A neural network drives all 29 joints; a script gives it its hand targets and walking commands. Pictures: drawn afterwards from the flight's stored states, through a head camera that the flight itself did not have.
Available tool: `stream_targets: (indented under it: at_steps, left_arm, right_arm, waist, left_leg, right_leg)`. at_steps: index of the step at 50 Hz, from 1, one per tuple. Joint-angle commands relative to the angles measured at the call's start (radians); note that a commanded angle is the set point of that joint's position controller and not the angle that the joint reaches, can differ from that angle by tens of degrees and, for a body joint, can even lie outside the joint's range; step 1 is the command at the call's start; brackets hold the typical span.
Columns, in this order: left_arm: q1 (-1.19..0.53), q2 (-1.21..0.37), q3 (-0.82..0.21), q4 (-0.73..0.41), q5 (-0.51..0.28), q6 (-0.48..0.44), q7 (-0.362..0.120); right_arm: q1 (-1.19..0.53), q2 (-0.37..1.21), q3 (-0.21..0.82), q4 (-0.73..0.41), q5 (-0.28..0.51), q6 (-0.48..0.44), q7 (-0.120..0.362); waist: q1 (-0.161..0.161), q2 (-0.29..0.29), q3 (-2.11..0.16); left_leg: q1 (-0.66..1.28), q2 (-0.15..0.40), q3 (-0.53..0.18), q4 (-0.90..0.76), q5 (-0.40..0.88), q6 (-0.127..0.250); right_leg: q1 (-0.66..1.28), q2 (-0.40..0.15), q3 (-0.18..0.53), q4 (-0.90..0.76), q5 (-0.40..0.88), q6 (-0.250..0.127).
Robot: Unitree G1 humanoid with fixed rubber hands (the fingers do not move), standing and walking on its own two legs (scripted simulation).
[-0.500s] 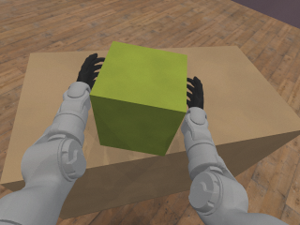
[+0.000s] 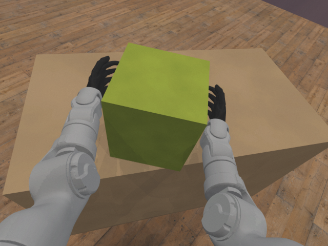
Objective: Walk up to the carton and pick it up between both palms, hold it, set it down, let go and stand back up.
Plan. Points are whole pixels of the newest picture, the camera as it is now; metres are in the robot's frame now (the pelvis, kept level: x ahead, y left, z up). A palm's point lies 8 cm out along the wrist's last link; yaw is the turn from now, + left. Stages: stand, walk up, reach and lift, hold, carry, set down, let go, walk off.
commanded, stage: reach and lift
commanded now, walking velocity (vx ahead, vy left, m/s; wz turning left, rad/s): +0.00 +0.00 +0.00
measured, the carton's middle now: (156, 112) +0.44 -0.01 +0.04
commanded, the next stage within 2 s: none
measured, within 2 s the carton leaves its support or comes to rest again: neither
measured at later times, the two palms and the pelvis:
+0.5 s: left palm (92, 84) +0.43 +0.15 +0.15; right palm (219, 116) +0.37 -0.15 +0.11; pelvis -0.01 -0.01 +0.00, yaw +0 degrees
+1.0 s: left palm (94, 69) +0.41 +0.13 +0.20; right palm (233, 104) +0.37 -0.16 +0.15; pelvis -0.01 -0.02 +0.00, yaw +0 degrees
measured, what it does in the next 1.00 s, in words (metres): stands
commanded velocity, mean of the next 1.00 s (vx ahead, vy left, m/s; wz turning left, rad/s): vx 0.00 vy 0.00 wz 0.00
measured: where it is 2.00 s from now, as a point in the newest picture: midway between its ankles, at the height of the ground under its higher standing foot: outside the picture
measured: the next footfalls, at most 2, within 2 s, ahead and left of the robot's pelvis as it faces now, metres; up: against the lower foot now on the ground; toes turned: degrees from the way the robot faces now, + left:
none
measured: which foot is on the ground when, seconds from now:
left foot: down 0.00-1.00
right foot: down 0.00-1.00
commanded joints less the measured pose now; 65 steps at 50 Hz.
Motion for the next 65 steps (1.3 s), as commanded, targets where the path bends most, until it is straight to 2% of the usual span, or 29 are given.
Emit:
stream_targets:
  at_steps: [1,3,5,8,9,13,14,15,17,18,23,24,29,31,32,33,35,41,42,45,47,48,50,55,57,58,62,64,65]
  left_arm:
    - [-0.431,-0.453,-0.17,-0.091,0.086,-0.016,-0.087]
    - [-0.448,-0.464,-0.186,-0.105,0.079,-0.023,-0.085]
    - [-0.421,-0.485,-0.223,-0.107,0.078,-0.011,-0.069]
    - [-0.392,-0.48,-0.207,-0.063,0.081,0.017,-0.076]
    - [-0.373,-0.485,-0.228,-0.085,0.073,0.021,-0.073]
    - [-0.347,-0.465,-0.195,-0.105,0.082,0.056,-0.083]
    - [-0.368,-0.49,-0.228,-0.15,0.075,0.063,-0.084]
    - [-0.326,-0.49,-0.231,-0.118,0.051,0.075,-0.087]
    - [-0.335,-0.496,-0.241,-0.124,0.045,0.084,-0.097]
    - [-0.37,-0.477,-0.238,-0.134,0.051,0.082,-0.09]
    - [-0.383,-0.568,-0.324,-0.17,-0.001,0.062,-0.061]
    - [-0.344,-0.551,-0.301,-0.086,0.006,0.085,-0.063]
    - [-0.337,-0.58,-0.345,-0.208,-0.025,0.132,-0.057]
    - [-0.341,-0.553,-0.324,-0.191,-0.015,0.175,-0.062]
    - [-0.351,-0.544,-0.318,-0.193,-0.014,0.185,-0.074]
    - [-0.366,-0.551,-0.311,-0.223,-0.004,0.196,-0.072]
    - [-0.378,-0.55,-0.308,-0.185,-0.024,0.217,-0.069]
    - [-0.348,-0.633,-0.414,-0.267,-0.075,0.238,-0.02]
    - [-0.325,-0.615,-0.373,-0.236,-0.059,0.255,-0.03]
    - [-0.322,-0.631,-0.39,-0.274,-0.079,0.291,-0.021]
    - [-0.371,-0.63,-0.412,-0.382,-0.079,0.301,-0.01]
    - [-0.351,-0.623,-0.396,-0.345,-0.069,0.322,-0.012]
    - [-0.335,-0.584,-0.336,-0.362,-0.047,0.353,-0.032]
    - [-0.298,-0.571,-0.298,-0.397,-0.019,0.426,-0.035]
    - [-0.319,-0.607,-0.354,-0.403,-0.061,0.453,-0.019]
    - [-0.38,-0.635,-0.427,-0.496,-0.086,0.437,-0.008]
    - [-0.354,-0.681,-0.489,-0.598,-0.124,0.461,0.023]
    - [-0.287,-0.615,-0.425,-0.513,-0.078,0.502,0.014]
    - [-0.266,-0.623,-0.45,-0.564,-0.084,0.508,0.01]
  right_arm:
    - [-0.477,0.439,0.368,-0.035,-0.014,-0.089,0.129]
    - [-0.487,0.437,0.35,-0.016,-0.023,-0.099,0.127]
    - [-0.483,0.432,0.35,-0.006,-0.013,-0.109,0.129]
    - [-0.497,0.426,0.407,-0.037,0.02,-0.105,0.125]
    - [-0.485,0.398,0.398,-0.026,0.024,-0.107,0.124]
    - [-0.441,0.416,0.431,-0.001,0.054,-0.064,0.117]
    - [-0.44,0.397,0.416,-0.012,0.049,-0.069,0.109]
    - [-0.46,0.396,0.462,-0.042,0.08,-0.074,0.11]
    - [-0.475,0.376,0.452,-0.055,0.088,-0.07,0.103]
    - [-0.53,0.376,0.474,-0.082,0.097,-0.068,0.112]
    - [-0.572,0.378,0.528,-0.114,0.114,-0.1,0.135]
    - [-0.598,0.336,0.51,-0.125,0.102,-0.084,0.136]
    - [-0.569,0.325,0.569,-0.113,0.185,-0.051,0.139]
    - [-0.522,0.291,0.521,-0.039,0.189,-0.008,0.139]
    - [-0.558,0.299,0.534,-0.082,0.189,0.004,0.13]
    - [-0.565,0.272,0.51,-0.079,0.193,0.008,0.135]
    - [-0.691,0.258,0.537,-0.156,0.222,0.0,0.138]
    - [-0.762,0.248,0.662,-0.223,0.296,-0.003,0.161]
    - [-0.726,0.262,0.666,-0.171,0.302,0.022,0.158]
    - [-0.715,0.24,0.664,-0.17,0.338,0.05,0.15]
    - [-0.769,0.23,0.675,-0.204,0.37,0.044,0.152]
    - [-0.708,0.226,0.643,-0.129,0.361,0.07,0.148]
    - [-0.698,0.232,0.665,-0.168,0.37,0.093,0.14]
    - [-0.789,0.192,0.703,-0.215,0.431,0.116,0.133]
    - [-0.907,0.169,0.717,-0.294,0.445,0.11,0.134]
    - [-0.914,0.181,0.732,-0.313,0.46,0.094,0.141]
    - [-0.867,0.185,0.76,-0.287,0.505,0.12,0.142]
    - [-0.847,0.16,0.763,-0.275,0.498,0.143,0.137]
    - [-0.788,0.157,0.748,-0.273,0.494,0.148,0.126]
  waist:
    - [0.062,0.151,-0.616]
    - [0.036,0.142,-0.597]
    - [0.048,0.185,-0.589]
    - [0.087,0.137,-0.565]
    - [0.075,0.177,-0.548]
    - [0.087,0.118,-0.4]
    - [0.056,0.144,-0.44]
    - [0.076,0.103,-0.442]
    - [0.054,0.119,-0.448]
    - [0.103,0.128,-0.435]
    - [0.108,0.121,-0.614]
    - [0.092,0.098,-0.511]
    - [0.099,0.132,-0.464]
    - [0.067,0.131,-0.338]
    - [0.068,0.077,-0.321]
    - [0.053,0.102,-0.302]
    - [0.073,0.093,-0.359]
    - [0.107,0.108,-0.6]
    - [0.128,0.079,-0.508]
    - [0.082,0.071,-0.451]
    - [0.103,0.097,-0.488]
    - [0.075,0.096,-0.387]
    - [0.105,0.032,-0.35]
    - [0.13,0.029,-0.331]
    - [0.121,0.064,-0.4]
    - [0.115,0.11,-0.513]
    - [0.09,0.112,-0.538]
    - [0.115,0.046,-0.437]
    - [0.067,0.063,-0.465]
  left_leg:
    - [0.543,0.023,-0.029,-0.028,0.368,-0.069]
    - [0.563,0.034,-0.049,-0.017,0.388,-0.078]
    - [0.576,0.039,-0.054,-0.02,0.386,-0.092]
    - [0.573,0.039,-0.039,-0.025,0.401,-0.075]
    - [0.585,0.034,-0.04,-0.027,0.405,-0.088]
    - [0.546,0.017,-0.031,-0.064,0.289,-0.06]
    - [0.568,0.029,-0.048,-0.062,0.308,-0.071]
    - [0.546,0.023,-0.031,-0.067,0.291,-0.065]
    - [0.567,0.024,-0.041,-0.068,0.281,-0.063]
    - [0.554,0.026,-0.037,-0.069,0.28,-0.057]
    - [0.621,0.036,-0.044,-0.045,0.334,-0.076]
    - [0.595,0.033,-0.044,-0.068,0.245,-0.058]
    - [0.634,0.039,-0.044,-0.076,0.314,-0.074]
    - [0.623,0.032,-0.047,-0.119,0.156,-0.069]
    - [0.584,0.024,-0.039,-0.133,0.103,-0.046]
    - [0.566,0.025,-0.052,-0.146,0.084,-0.055]
    - [0.583,0.023,-0.042,-0.147,0.03,-0.047]
    - [0.732,0.045,-0.086,-0.08,0.289,-0.076]
    - [0.711,0.036,-0.062,-0.091,0.255,-0.061]
    - [0.707,0.041,-0.097,-0.104,0.217,-0.065]
    - [0.718,0.039,-0.086,-0.09,0.267,-0.078]
    - [0.681,0.027,-0.081,-0.114,0.176,-0.071]
    - [0.64,0.012,-0.058,-0.123,0.172,-0.037]
    - [0.611,-0.003,-0.048,-0.137,0.136,-0.017]
    - [0.662,0.01,-0.066,-0.114,0.155,-0.029]
    - [0.729,0.025,-0.079,-0.085,0.285,-0.061]
    - [0.782,0.036,-0.107,-0.064,0.355,-0.085]
    - [0.72,0.025,-0.087,-0.092,0.248,-0.049]
    - [0.743,0.024,-0.092,-0.081,0.307,-0.057]
  right_leg:
    - [0.034,0.024,-0.148,-0.068,0.295,0.002]
    - [0.018,0.034,-0.16,-0.069,0.256,-0.008]
    - [0.0,0.036,-0.166,-0.072,0.217,-0.02]
    - [0.039,0.033,-0.157,-0.077,0.266,-0.008]
    - [0.044,0.038,-0.161,-0.085,0.248,-0.012]
    - [0.099,0.023,-0.141,-0.101,0.216,0.007]
    - [0.067,0.035,-0.159,-0.091,0.218,-0.005]
    - [0.118,0.032,-0.149,-0.097,0.243,-0.007]
    - [0.085,0.029,-0.145,-0.104,0.222,-0.007]
    - [0.092,0.024,-0.135,-0.103,0.209,-0.006]
    - [0.045,0.041,-0.154,-0.098,0.188,-0.021]
    - [0.063,0.034,-0.145,-0.113,0.142,-0.018]
    - [0.061,0.049,-0.163,-0.123,0.155,-0.026]
    - [0.039,0.043,-0.157,-0.15,0.009,-0.026]
    - [0.057,0.038,-0.152,-0.156,0.019,-0.021]
    - [0.054,0.034,-0.16,-0.15,-0.006,-0.023]
    - [0.043,0.032,-0.156,-0.156,-0.052,-0.017]
    - [0.021,0.045,-0.157,-0.139,0.069,-0.021]
    - [0.033,0.045,-0.154,-0.15,0.036,-0.018]
    - [0.039,0.049,-0.15,-0.159,0.034,-0.018]
    - [0.025,0.051,-0.155,-0.161,0.041,-0.021]
    - [0.024,0.038,-0.144,-0.174,0.001,-0.018]
    - [0.081,0.035,-0.138,-0.167,0.048,-0.004]
    - [0.094,0.027,-0.128,-0.168,0.032,0.004]
    - [0.035,0.035,-0.133,-0.167,-0.004,0.001]
    - [0.025,0.051,-0.153,-0.147,0.05,-0.017]
    - [0.01,0.063,-0.153,-0.156,0.063,-0.024]
    - [0.029,0.048,-0.14,-0.166,0.027,-0.009]
    - [0.061,0.053,-0.147,-0.166,0.11,-0.009]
